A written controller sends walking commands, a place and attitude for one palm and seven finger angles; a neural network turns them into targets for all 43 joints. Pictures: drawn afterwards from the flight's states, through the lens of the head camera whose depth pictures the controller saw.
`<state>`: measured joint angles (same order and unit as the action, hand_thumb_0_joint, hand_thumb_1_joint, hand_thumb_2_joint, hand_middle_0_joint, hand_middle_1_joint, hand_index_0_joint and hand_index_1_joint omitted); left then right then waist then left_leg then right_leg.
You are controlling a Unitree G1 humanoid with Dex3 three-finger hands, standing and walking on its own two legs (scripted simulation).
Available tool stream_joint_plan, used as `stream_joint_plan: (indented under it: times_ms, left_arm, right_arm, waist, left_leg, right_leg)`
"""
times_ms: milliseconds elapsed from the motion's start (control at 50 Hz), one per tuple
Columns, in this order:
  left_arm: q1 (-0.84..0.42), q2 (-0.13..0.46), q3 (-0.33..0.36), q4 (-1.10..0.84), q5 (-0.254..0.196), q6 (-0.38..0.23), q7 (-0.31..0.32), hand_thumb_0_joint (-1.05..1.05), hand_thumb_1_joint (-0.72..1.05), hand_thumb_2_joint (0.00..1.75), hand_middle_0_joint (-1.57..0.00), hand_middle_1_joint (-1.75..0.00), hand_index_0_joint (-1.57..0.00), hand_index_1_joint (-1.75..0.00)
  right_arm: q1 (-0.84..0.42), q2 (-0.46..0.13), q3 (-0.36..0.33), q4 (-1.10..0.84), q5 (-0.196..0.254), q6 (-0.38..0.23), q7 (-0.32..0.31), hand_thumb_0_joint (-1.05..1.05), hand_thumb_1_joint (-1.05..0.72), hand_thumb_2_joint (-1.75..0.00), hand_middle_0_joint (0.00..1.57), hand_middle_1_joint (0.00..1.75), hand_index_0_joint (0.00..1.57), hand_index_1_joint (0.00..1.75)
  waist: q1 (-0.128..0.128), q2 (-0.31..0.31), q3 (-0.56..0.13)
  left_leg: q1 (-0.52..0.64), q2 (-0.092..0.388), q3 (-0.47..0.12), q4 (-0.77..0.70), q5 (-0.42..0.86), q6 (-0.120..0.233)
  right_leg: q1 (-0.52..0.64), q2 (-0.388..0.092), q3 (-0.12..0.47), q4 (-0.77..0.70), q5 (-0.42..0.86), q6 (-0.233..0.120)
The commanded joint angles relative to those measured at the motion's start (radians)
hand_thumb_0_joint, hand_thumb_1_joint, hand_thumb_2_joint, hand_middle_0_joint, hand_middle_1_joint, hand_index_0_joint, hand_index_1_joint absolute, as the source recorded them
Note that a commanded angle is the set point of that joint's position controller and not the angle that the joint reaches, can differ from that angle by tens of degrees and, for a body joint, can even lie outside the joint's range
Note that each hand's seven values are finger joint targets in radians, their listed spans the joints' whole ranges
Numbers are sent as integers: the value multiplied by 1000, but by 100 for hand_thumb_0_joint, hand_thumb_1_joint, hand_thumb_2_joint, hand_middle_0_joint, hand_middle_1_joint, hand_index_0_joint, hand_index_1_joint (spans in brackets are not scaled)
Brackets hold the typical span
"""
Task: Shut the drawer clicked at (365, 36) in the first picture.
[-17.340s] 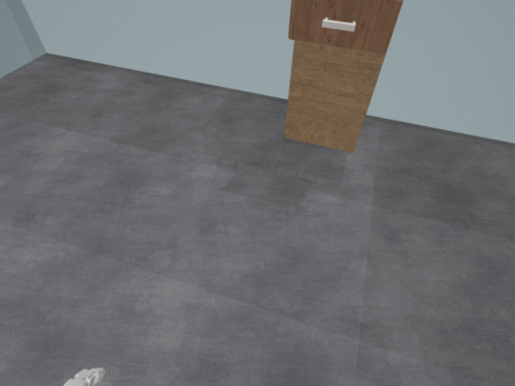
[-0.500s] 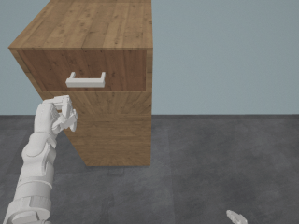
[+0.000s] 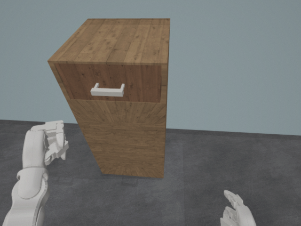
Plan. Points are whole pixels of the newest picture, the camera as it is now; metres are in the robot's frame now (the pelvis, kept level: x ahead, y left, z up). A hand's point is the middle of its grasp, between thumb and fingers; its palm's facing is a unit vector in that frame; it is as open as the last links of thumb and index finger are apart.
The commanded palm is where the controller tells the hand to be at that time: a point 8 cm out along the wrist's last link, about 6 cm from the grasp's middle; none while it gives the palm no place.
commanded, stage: draw the hand back to the body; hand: left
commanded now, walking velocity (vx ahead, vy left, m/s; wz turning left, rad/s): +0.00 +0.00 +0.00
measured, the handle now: (108, 88) +0.58 +0.22 +0.04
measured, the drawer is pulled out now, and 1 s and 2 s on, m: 0.00 0.00 0.00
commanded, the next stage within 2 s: step back with the hand held close in 0.54 s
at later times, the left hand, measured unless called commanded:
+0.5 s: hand (36, 165) +0.19 +0.24 +0.16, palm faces +0.41 -0.82 -0.41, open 3.3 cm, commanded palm +0.14 +0.28 +0.18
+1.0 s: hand (38, 166) +0.19 +0.25 +0.14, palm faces +0.25 -0.83 -0.50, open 3.2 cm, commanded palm +0.13 +0.30 +0.18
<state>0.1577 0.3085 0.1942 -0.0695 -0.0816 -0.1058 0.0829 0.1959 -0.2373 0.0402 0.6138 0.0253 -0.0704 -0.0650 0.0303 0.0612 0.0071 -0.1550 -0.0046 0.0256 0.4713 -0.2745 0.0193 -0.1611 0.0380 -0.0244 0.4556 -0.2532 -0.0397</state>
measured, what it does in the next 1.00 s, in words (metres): stands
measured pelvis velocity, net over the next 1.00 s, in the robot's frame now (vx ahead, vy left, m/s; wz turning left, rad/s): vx -0.01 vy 0.02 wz -0.04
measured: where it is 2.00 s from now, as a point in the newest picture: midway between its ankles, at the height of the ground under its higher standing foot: outside the picture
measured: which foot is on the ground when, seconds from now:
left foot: down 0.00-1.00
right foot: down 0.00-1.00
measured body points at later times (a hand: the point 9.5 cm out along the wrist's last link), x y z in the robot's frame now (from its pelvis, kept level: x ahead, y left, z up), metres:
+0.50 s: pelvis +0.01 +0.00 +0.00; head -0.01 -0.03 +0.45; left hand +0.16 +0.28 +0.19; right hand +0.20 -0.22 -0.08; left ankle -0.01 +0.11 -0.74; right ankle +0.00 -0.09 -0.74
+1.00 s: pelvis -0.01 +0.02 +0.00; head +0.01 +0.01 +0.45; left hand +0.18 +0.29 +0.17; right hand +0.15 -0.24 -0.08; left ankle -0.01 +0.11 -0.74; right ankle +0.00 -0.09 -0.74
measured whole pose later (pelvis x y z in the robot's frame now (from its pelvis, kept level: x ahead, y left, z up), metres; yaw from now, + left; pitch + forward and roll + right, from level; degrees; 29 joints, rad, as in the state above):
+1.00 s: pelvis -0.01 +0.02 +0.00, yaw -2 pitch +0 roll +0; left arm 0.62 0.38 0.33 -0.49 -0.04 -0.18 0.10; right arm 0.19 -0.24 -0.03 0.55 0.01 0.00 -0.05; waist -0.02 0.03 0.03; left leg -0.21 -0.02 0.08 0.45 -0.24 0.05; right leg -0.23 0.02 0.02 0.43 -0.21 0.00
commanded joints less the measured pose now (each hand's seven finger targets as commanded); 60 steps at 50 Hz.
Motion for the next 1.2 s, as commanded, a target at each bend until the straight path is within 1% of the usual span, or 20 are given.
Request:
stream_joint_plan:
  times_ms: [0,80,180,280,340,440,480,520,560,640,660,700,720,800,920,940,1040,1080,1140,1180]
  left_arm:
    - [-100,172,96,-303,1,-71,18,0,90,90,-140,-160,-140,-160]
    - [36,177,127,-368,1,-70,15,0,90,90,-140,-160,-140,-160]
    - [157,194,169,-489,4,-78,19,0,90,90,-140,-160,-140,-160]
    - [271,201,202,-573,4,-80,27,0,90,90,-140,-160,-140,-160]
    - [333,209,221,-621,8,-82,33,0,90,90,-140,-160,-140,-160]
    - [286,163,176,-551,14,-76,33,0,90,90,-140,-160,-140,-160]
    - [273,172,184,-558,16,-79,39,0,90,90,-140,-160,-140,-160]
    - [283,179,193,-566,17,-86,43,0,90,90,-140,-160,-140,-160]
    - [284,192,201,-596,16,-86,47,0,90,90,-140,-160,-140,-160]
    - [299,195,203,-620,21,-82,52,0,90,90,-140,-160,-140,-160]
    - [156,351,368,-703,15,-128,55,0,90,90,-140,-160,-140,-160]
    - [301,235,282,-561,24,-136,39,0,90,90,-140,-160,-140,-160]
    - [333,202,257,-535,25,-132,34,0,90,90,-140,-160,-140,-160]
    - [424,179,239,-533,30,-135,29,0,90,90,-140,-160,-140,-160]
    - [480,248,302,-657,34,-146,46,0,90,90,-140,-160,-140,-160]
    - [479,276,325,-677,33,-146,51,0,90,90,-140,-160,-140,-160]
    - [496,268,326,-714,40,-155,59,0,90,90,-140,-160,-140,-160]
    - [491,248,318,-691,44,-159,59,0,90,90,-140,-160,-140,-160]
    - [471,221,303,-656,49,-164,59,0,90,90,-140,-160,-140,-160]
    - [452,208,290,-637,55,-171,60,0,90,90,-140,-160,-140,-160]
  right_arm:
    - [-125,-98,-41,-144,-5,-63,2,0,-90,-90,20,30,20,30]
    - [-126,-100,-49,-148,-10,-60,10,0,-90,-90,20,30,20,30]
    - [-129,-93,-54,-152,-17,-65,15,0,-90,-90,20,30,20,30]
    - [-124,-86,-57,-161,-18,-75,11,0,-90,-90,20,30,20,30]
    - [-121,-85,-59,-162,-16,-86,7,0,-90,-90,20,30,20,30]
    - [-113,-92,-64,-146,-16,-84,1,0,-90,-90,20,30,20,30]
    - [-111,-91,-64,-148,-18,-87,-3,0,-90,-90,20,30,20,30]
    - [-112,-90,-65,-150,-20,-91,-4,0,-90,-90,20,30,20,30]
    - [-115,-88,-62,-152,-21,-98,-6,0,-90,-90,20,30,20,30]
    - [-116,-87,-58,-150,-21,-107,-1,0,-90,-90,20,30,20,30]
    - [-111,-120,-71,-177,-16,-81,2,0,-90,-90,20,30,20,30]
    - [-98,-98,-74,-155,-21,-57,7,0,-90,-90,20,30,20,30]
    - [-89,-103,-78,-161,-21,-45,12,0,-90,-90,20,30,20,30]
    - [-93,-113,-97,-184,-18,-8,18,0,-90,-90,20,30,20,30]
    - [-106,-105,-107,-234,-9,21,11,0,-90,-90,20,30,20,30]
    - [-115,-108,-106,-238,-11,22,6,0,-90,-90,20,30,20,30]
    - [-95,-110,-108,-247,-15,7,-4,0,-90,-90,20,30,20,30]
    - [-84,-109,-109,-242,-15,-2,-5,0,-90,-90,20,30,20,30]
    - [-76,-116,-111,-235,-15,-17,-6,0,-90,-90,20,30,20,30]
    - [-64,-117,-109,-231,-9,-27,-6,0,-90,-90,20,30,20,30]
  waist:
    - [1,-8,-99]
    - [11,-54,-102]
    - [21,-10,-91]
    - [27,-21,-73]
    - [33,17,-66]
    - [10,-48,23]
    - [14,-20,1]
    - [20,-41,-31]
    - [28,-1,-73]
    - [33,27,-78]
    - [-10,-5,15]
    - [-21,-71,18]
    - [-25,-92,0]
    - [-23,-34,-100]
    - [-14,-48,-202]
    - [-7,-16,-204]
    - [-9,57,-174]
    - [-16,56,-139]
    - [-24,48,-73]
    - [-33,4,-46]
  left_leg:
    - [51,20,-17,-98,169,16]
    - [70,22,-12,-98,230,20]
    - [82,22,-8,-92,268,19]
    - [80,24,-11,-85,261,16]
    - [82,28,-11,-79,267,11]
    - [62,29,-16,-86,177,17]
    - [65,27,-19,-91,161,19]
    - [72,26,-20,-88,180,20]
    - [81,25,-20,-86,205,18]
    - [75,28,-26,-80,259,7]
    - [3,46,-40,-66,158,30]
    - [16,43,-44,-45,156,29]
    - [17,48,-42,-47,176,25]
    - [27,80,-42,-70,333,29]
    - [-28,98,-64,-62,428,30]
    - [-52,96,-73,-71,420,28]
    - [-158,117,-102,-107,346,36]
    - [-234,135,-109,-134,238,49]
    - [-386,141,-127,-175,-31,70]
    - [-451,137,-133,-175,-171,79]
  right_leg:
    - [51,-41,38,-107,168,10]
    - [78,-41,40,-114,225,13]
    - [85,-45,44,-119,259,14]
    - [76,-43,48,-127,251,15]
    - [67,-40,49,-126,252,13]
    - [0,-40,48,-151,141,17]
    - [9,-44,47,-145,121,16]
    - [29,-45,45,-136,143,15]
    - [58,-49,51,-125,178,14]
    - [75,-45,46,-107,228,9]
    - [-26,-95,186,-163,287,3]
    - [-44,-127,192,-170,334,-2]
    - [-33,-127,181,-158,344,3]
    - [15,-109,120,-75,429,23]
    - [73,-94,95,0,477,35]
    - [81,-90,94,9,466,36]
    - [92,-61,79,67,374,47]
    - [102,-52,77,97,307,50]
    - [132,-49,98,116,245,48]
    - [132,-56,120,112,210,47]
